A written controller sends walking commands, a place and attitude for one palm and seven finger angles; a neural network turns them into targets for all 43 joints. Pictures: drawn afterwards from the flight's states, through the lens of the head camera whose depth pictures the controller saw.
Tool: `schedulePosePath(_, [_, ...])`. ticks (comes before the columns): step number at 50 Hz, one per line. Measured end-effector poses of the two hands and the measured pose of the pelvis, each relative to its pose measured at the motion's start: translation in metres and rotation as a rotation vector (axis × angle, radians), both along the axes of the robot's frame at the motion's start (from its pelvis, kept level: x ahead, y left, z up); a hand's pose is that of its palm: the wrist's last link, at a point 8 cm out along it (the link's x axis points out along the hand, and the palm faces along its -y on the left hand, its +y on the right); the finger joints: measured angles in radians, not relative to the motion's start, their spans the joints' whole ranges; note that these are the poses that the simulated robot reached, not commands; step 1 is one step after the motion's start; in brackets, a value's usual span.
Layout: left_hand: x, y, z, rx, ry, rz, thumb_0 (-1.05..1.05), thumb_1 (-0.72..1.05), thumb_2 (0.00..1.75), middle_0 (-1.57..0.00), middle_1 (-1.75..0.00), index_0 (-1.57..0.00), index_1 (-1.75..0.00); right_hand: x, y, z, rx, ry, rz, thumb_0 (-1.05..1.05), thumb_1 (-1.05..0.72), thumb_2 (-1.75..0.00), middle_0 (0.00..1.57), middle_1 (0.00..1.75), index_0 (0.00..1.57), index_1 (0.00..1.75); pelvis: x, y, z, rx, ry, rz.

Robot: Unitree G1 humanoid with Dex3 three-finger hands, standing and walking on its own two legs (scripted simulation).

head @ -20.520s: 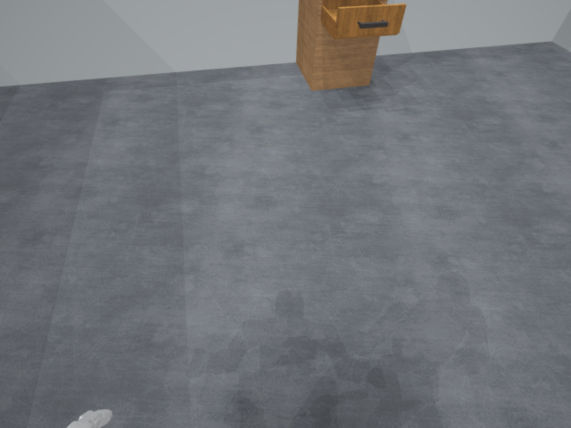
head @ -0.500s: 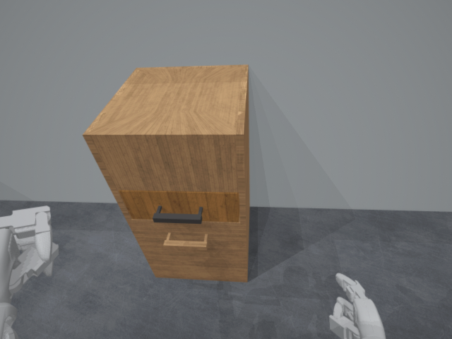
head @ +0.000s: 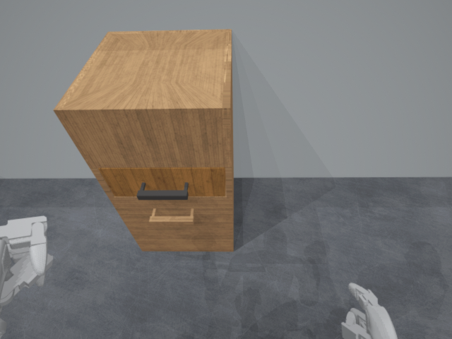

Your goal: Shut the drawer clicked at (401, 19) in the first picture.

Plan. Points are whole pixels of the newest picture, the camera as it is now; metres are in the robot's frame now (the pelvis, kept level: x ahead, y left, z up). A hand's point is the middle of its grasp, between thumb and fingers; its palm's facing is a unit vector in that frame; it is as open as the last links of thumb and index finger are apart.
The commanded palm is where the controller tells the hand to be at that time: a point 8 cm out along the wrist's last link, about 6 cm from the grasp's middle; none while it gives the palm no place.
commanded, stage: step back with the hand held close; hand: left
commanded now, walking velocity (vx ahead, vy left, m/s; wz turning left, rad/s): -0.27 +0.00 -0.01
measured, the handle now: (163, 190) +0.57 +0.25 -0.23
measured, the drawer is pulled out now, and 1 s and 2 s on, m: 0.00 0.00 0.00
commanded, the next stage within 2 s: stop stepping back and stand still in 1.06 s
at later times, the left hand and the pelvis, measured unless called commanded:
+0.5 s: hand out of the picture +0.12 +0.27 +0.16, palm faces +0.37 -0.81 -0.46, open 3.2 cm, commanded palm +0.06 +0.31 +0.18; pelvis -0.07 +0.02 -0.01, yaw +1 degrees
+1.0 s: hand out of the picture +0.08 +0.26 +0.17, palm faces +0.29 -0.82 -0.50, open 3.2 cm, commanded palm +0.01 +0.31 +0.18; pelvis -0.11 +0.03 -0.01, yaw +1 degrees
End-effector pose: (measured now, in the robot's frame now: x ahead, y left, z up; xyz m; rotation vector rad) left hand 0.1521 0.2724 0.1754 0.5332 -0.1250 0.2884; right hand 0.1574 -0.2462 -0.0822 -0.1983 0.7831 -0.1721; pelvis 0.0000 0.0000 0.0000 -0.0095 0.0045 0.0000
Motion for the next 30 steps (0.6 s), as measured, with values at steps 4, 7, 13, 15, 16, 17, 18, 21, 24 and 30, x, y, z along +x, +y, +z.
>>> schedulePosePath(4, [-0.01,0.007,0.004,0.019,-0.006,-0.015,0.01,0.88,0.9,-1.41,-1.59,-1.4,-1.6,-0.012,0.007,0.002,-0.015,0.019,0.0,0.01,-0.91,-0.9,0.2,0.3,0.2,0.3,-0.011,0.005,0.0,-0.006,0.007,0.002])
schedulePosePath(7, [-0.019,0.013,0.008,0.033,-0.029,-0.016,0.01,0.88,0.9,-1.41,-1.59,-1.4,-1.6,-0.019,0.015,0.003,-0.015,0.011,0.008,0.01,-0.91,-0.9,0.2,0.3,0.2,0.3,-0.021,0.01,0.0,-0.013,0.01,0.003])
schedulePosePath(13, [-0.039,0.025,0.008,0.033,-0.061,-0.005,0.01,0.89,0.9,-1.41,-1.59,-1.4,-1.6,-0.029,0.033,0.007,-0.006,-0.033,0.028,0.01,-0.9,-0.9,0.2,0.3,0.2,0.3,-0.039,0.018,-0.002,-0.027,0.015,0.005])
schedulePosePath(15, [-0.046,0.028,0.007,0.029,-0.067,0.0,0.01,0.89,0.9,-1.41,-1.59,-1.4,-1.6,-0.032,0.037,0.008,-0.007,-0.045,0.04,0.01,-0.9,-0.9,0.2,0.3,0.2,0.3,-0.045,0.02,-0.003,-0.032,0.017,0.007])
schedulePosePath(16, [-0.049,0.029,0.006,0.028,-0.07,0.002,0.01,0.89,0.9,-1.41,-1.59,-1.4,-1.6,-0.034,0.039,0.008,-0.009,-0.051,0.045,0.01,-0.9,-0.9,0.21,0.3,0.2,0.3,-0.048,0.021,-0.004,-0.033,0.017,0.008])
schedulePosePath(17, [-0.052,0.03,0.005,0.028,-0.074,0.003,0.01,0.89,0.9,-1.41,-1.59,-1.4,-1.6,-0.036,0.041,0.008,-0.01,-0.055,0.051,0.01,-0.9,-0.9,0.21,0.3,0.2,0.3,-0.051,0.022,-0.004,-0.035,0.017,0.009])
schedulePosePath(18, [-0.055,0.031,0.004,0.028,-0.078,0.005,0.01,0.89,0.9,-1.41,-1.59,-1.4,-1.6,-0.038,0.043,0.008,-0.012,-0.059,0.057,0.01,-0.9,-0.9,0.21,0.3,0.2,0.3,-0.053,0.022,-0.005,-0.036,0.017,0.01])
schedulePosePath(21, [-0.064,0.033,0.003,0.033,-0.092,0.01,0.01,0.89,0.9,-1.41,-1.59,-1.4,-1.6,-0.043,0.046,0.008,-0.019,-0.067,0.074,0.01,-0.9,-0.9,0.21,0.3,0.2,0.3,-0.061,0.023,-0.007,-0.04,0.016,0.014])
schedulePosePath(24, [-0.071,0.034,0.003,0.028,-0.107,0.014,0.01,0.89,0.9,-1.41,-1.59,-1.4,-1.6,-0.049,0.046,0.007,-0.025,-0.065,0.084,0.01,-0.9,-0.9,0.21,0.3,0.2,0.3,-0.067,0.022,-0.009,-0.044,0.014,0.02])
schedulePosePath(30, [-0.079,0.037,0.002,-0.011,-0.167,-0.002,0.01,0.88,0.9,-1.41,-1.6,-1.4,-1.6,-0.065,0.042,0.006,-0.063,-0.034,0.072,0.01,-0.9,-0.9,0.21,0.3,0.2,0.3,-0.075,0.029,-0.011,-0.056,0.006,0.023])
